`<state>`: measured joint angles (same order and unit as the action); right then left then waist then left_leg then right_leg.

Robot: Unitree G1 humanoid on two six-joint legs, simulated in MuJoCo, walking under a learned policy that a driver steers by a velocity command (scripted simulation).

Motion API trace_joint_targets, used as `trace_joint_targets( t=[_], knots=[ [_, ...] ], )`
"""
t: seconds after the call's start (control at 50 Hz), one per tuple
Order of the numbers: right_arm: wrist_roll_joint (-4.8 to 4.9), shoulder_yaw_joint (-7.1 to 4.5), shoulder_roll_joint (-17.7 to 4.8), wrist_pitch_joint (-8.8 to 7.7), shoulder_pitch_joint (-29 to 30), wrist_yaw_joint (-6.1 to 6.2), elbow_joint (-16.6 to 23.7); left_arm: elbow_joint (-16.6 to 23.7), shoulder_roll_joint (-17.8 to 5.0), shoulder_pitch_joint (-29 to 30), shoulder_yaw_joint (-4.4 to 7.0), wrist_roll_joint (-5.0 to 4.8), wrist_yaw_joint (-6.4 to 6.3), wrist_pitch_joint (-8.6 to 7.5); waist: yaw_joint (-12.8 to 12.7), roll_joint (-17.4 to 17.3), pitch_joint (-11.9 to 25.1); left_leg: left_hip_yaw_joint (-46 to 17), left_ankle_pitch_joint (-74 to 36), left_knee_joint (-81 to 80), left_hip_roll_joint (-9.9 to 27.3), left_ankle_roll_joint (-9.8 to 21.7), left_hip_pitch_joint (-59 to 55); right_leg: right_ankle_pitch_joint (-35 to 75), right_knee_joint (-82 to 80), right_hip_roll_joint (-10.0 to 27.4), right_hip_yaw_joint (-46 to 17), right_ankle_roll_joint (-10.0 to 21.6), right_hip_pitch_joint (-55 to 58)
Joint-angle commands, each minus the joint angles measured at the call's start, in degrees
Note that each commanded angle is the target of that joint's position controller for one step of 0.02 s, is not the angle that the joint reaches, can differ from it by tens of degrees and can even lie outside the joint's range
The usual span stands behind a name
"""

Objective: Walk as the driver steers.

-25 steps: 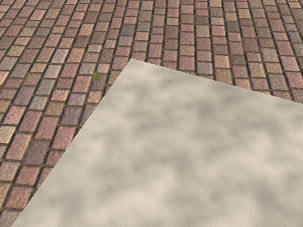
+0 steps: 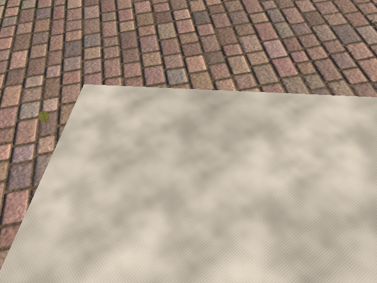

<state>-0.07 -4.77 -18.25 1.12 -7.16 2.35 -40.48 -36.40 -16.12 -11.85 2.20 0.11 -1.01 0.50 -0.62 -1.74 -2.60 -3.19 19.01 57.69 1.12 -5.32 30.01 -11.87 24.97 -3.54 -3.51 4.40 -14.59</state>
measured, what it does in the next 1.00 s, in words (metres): steps on the spot: left foot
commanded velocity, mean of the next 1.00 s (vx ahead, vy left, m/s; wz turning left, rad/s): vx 0.00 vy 0.00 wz -0.07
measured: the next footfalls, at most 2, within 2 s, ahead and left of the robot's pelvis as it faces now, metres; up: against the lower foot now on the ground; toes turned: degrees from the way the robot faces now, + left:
left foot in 0.22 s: +0.06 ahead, +0.16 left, +0.00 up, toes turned -4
left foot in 1.90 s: +0.43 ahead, +0.14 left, +0.00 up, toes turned +4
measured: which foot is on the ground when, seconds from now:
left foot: up 0.00-0.20, down 0.22-1.00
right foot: down 0.00-1.00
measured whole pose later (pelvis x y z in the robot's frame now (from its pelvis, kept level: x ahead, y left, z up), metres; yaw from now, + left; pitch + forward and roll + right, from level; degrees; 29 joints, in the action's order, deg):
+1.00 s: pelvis +0.02 +0.05 -0.01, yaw -2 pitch -2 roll +0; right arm -0.2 -1.5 -14.1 -1.0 -10.2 1.3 -53.6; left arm -49.0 -13.5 -12.5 2.1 0.4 -1.9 0.7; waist 0.1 0.2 -2.8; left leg -1.7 15.5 28.0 -0.9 0.1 10.2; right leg -16.3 28.4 -2.9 -6.0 0.6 -9.7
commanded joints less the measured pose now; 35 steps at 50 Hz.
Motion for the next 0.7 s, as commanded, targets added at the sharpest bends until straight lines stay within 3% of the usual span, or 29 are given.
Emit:
trace_joint_targets(
  t=[0.02,0.12,0.18,0.2,0.22,0.24,0.26,0.28,0.3,0.38,0.54,0.7],
  knots=[
    [0.18,-0.37,-2.9,-0.50,0.9,-0.12,3.0,3.3,-8.8,1.1,2.44,0.22,-0.56,-0.41,-0.3,8.3,6.9,-1.0,-1.4,-7.1,1.4,-0.7,-0.7,19.0,-6.0,13.7,-12.3,8.0,8.5],
    [0.52,-0.30,-3.4,-1.09,1.8,-0.44,2.9,2.3,-8.4,1.8,2.13,0.61,0.24,-0.02,-1.5,9.2,4.2,-0.3,1.4,-17.1,1.3,-0.1,-7.7,12.5,-5.9,13.7,-14.7,9.0,4.7],
    [0.51,0.03,-2.5,-1.89,0.1,-0.85,2.0,1.5,-6.8,3.4,1.37,0.12,0.47,0.04,0.1,8.2,4.8,0.4,-3.0,-28.3,0.7,1.1,-13.6,15.8,-3.4,12.9,-15.4,8.0,4.9],
    [0.07,0.31,-2.1,-2.31,-1.1,-1.15,1.5,0.9,-6.0,3.2,1.03,-0.15,0.49,-0.04,1.4,7.0,5.0,0.3,-11.6,-36.1,0.9,2.0,-18.3,16.5,-2.7,11.9,-14.9,6.3,3.9],
    [-0.65,0.21,-3.6,-2.65,-1.8,-1.15,1.4,0.3,-5.1,1.4,0.69,0.30,0.52,-0.53,0.9,4.8,6.5,-2.4,-20.4,-37.7,3.5,3.1,-23.8,14.3,-2.3,10.5,-14.2,3.8,2.3],
    [-0.93,-0.57,-7.6,-2.68,-2.2,-0.88,1.6,0.2,-5.1,-1.3,0.67,1.46,0.85,-1.23,-1.7,-1.0,8.4,-5.1,-32.2,-33.6,7.6,5.4,-28.5,9.1,-0.3,7.3,-11.0,1.5,-0.2],
    [-0.37,-0.79,-7.6,-2.49,-0.6,-1.15,0.7,-0.2,-4.9,-2.4,0.73,1.39,1.20,-1.67,-3.1,-5.4,8.8,-4.4,-28.2,-31.1,6.8,7.9,-26.5,3.8,-1.5,4.0,-7.1,-0.4,0.4],
    [-0.15,-0.20,-4.4,-2.41,-0.1,-1.54,1.3,-0.7,-5.9,0.1,0.75,1.43,1.24,-1.61,-0.7,-3.8,8.0,-3.6,-21.0,-31.7,5.1,7.8,-24.2,2.0,-1.0,3.4,-5.9,-1.5,1.6],
    [-0.44,0.19,-3.4,-2.43,0.0,-1.65,1.2,-0.4,-6.3,2.1,1.00,1.05,1.14,-1.39,0.2,-2.3,6.8,-3.0,-18.3,-32.2,4.3,6.9,-23.3,2.4,-0.2,3.4,-6.0,-1.4,0.9],
    [-0.45,0.63,-3.3,-3.30,-1.0,-1.70,0.2,-0.5,-4.9,2.2,0.85,0.86,0.66,-0.09,0.2,-1.5,5.0,-2.4,-18.2,-31.9,3.4,5.9,-21.4,6.8,0.5,3.8,-6.5,-1.0,1.7],
    [-0.29,1.24,-3.1,-3.13,-1.3,-1.26,-1.4,-2.4,-4.1,1.1,1.09,0.56,0.03,0.00,0.5,1.6,3.9,-2.2,-16.6,-31.8,2.5,6.1,-21.1,8.4,0.7,3.9,-6.4,-2.0,2.5],
    [-0.22,1.65,-2.5,-3.02,-1.6,-1.26,-4.2,-4.5,-4.2,0.4,1.34,0.48,-0.59,-0.07,0.5,2.0,3.2,-1.9,-14.9,-32.4,1.7,6.2,-20.8,8.6,0.4,4.1,-6.2,-2.6,3.4]
  ],
)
